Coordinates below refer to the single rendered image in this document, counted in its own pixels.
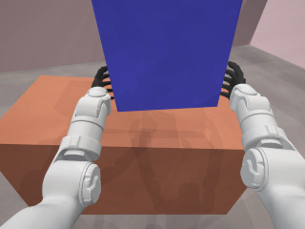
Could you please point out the robot left hand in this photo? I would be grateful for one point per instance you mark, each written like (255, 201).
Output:
(98, 79)

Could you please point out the left robot forearm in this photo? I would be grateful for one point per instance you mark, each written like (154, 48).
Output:
(82, 142)

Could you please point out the carton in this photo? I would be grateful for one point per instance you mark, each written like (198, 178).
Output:
(166, 54)

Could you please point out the right robot forearm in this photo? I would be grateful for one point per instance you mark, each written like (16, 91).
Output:
(256, 120)

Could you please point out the robot right hand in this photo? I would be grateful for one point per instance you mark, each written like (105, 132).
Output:
(237, 77)

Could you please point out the pedestal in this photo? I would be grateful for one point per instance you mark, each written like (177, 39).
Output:
(155, 162)

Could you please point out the robot left upper arm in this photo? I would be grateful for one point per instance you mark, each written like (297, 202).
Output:
(69, 187)

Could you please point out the robot right upper arm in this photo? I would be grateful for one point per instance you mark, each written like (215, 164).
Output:
(278, 178)

